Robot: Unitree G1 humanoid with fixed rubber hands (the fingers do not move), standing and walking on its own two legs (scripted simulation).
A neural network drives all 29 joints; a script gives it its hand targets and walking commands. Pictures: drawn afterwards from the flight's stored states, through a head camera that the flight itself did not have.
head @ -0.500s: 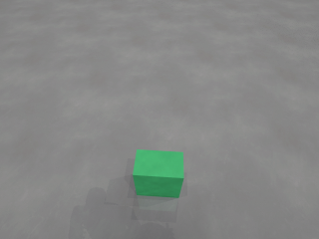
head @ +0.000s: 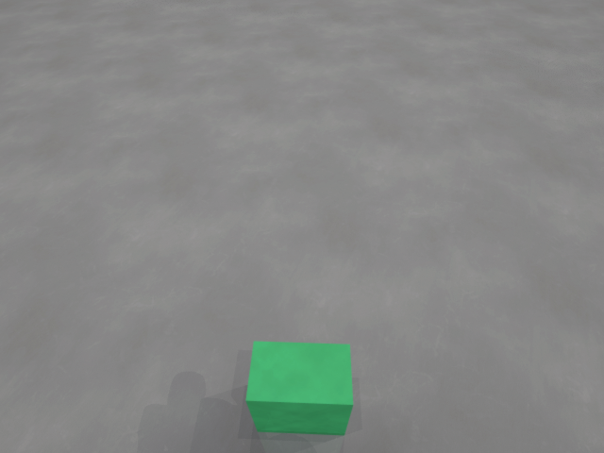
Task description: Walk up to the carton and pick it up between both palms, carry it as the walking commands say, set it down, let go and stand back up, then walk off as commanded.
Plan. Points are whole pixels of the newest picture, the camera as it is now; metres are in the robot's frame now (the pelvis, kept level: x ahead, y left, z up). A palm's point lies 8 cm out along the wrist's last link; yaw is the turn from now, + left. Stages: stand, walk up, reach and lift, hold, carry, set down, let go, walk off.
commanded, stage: walk up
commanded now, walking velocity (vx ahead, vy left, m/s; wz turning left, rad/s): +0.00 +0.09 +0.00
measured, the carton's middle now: (301, 390) +0.42 +0.00 -0.62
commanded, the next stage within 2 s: none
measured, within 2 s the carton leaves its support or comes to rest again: neither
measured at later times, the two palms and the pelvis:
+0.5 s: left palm out of the picture +0.06 +0.31 -0.14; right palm out of the picture +0.10 -0.17 -0.11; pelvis +0.02 +0.07 +0.01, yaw +0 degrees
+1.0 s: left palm out of the picture +0.00 +0.26 -0.14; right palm out of the picture +0.02 -0.23 -0.14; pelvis +0.03 +0.02 +0.00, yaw -3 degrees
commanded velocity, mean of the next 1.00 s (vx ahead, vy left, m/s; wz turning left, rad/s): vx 0.06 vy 0.00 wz -0.03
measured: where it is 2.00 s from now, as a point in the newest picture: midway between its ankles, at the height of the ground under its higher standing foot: outside the picture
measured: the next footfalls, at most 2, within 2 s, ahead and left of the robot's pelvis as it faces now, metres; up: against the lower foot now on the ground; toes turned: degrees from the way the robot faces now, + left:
left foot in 0.26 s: +0.11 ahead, +0.16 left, +0.00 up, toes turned +7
right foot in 0.54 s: +0.07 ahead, -0.10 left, +0.00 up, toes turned +1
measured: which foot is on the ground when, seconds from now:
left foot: up 0.00-0.24, down 0.26-0.92, up 0.94-1.00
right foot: down 0.00-0.26, up 0.28-0.52, down 0.54-1.00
